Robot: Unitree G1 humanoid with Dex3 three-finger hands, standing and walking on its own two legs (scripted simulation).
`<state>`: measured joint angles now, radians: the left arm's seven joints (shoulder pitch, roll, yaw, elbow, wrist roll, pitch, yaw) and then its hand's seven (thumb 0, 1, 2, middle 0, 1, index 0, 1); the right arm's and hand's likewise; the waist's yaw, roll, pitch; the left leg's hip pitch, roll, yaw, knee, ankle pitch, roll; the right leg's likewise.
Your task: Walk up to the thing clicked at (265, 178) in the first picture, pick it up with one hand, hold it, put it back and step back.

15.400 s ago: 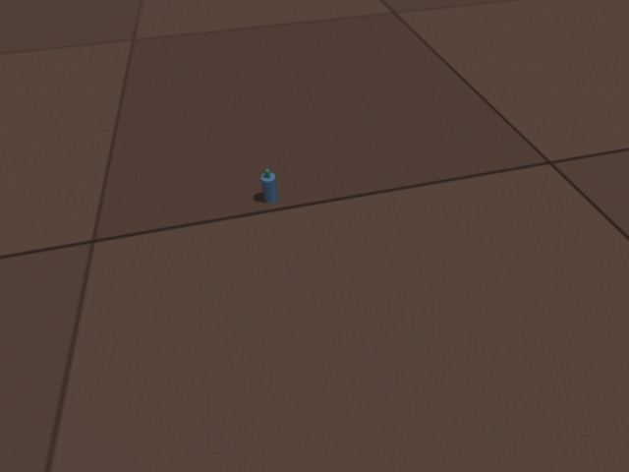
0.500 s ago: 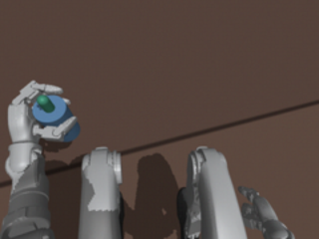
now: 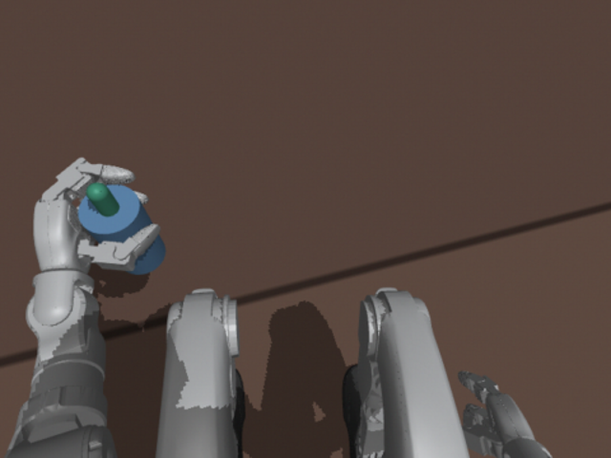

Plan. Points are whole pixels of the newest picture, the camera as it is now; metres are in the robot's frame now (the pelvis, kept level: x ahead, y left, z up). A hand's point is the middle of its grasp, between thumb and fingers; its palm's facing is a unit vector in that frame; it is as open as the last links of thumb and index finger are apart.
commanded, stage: lift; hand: left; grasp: from the side
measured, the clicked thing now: (122, 225) +0.40 +0.25 -0.05
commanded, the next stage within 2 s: none
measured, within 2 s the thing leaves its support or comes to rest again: neither
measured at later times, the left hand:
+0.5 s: hand (101, 214) +0.38 +0.24 +0.03, palm faces +0.12 -0.99 -0.04, open 9.0 cm
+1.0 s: hand out of the picture +0.38 +0.23 +0.21, palm faces +0.18 -0.98 -0.05, open 9.0 cm
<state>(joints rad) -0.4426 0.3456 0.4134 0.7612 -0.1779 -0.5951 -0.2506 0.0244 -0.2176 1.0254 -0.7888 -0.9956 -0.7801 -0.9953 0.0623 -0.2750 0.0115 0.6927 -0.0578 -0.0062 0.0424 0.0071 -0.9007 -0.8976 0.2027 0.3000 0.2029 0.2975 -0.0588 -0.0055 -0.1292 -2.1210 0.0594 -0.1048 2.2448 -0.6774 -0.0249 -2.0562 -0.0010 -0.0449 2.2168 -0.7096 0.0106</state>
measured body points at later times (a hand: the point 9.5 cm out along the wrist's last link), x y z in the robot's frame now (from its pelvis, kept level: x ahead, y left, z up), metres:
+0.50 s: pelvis +0.00 +0.00 +0.05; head +0.19 +0.03 +0.46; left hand +0.37 +0.29 +0.04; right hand +0.17 -0.26 -0.08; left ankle +0.09 +0.14 -0.35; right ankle +0.09 -0.12 -0.35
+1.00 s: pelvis +0.04 +0.01 +0.19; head +0.18 +0.03 +0.62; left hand +0.37 +0.28 +0.22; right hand +0.22 -0.23 +0.07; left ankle +0.09 +0.14 -0.35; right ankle +0.09 -0.12 -0.35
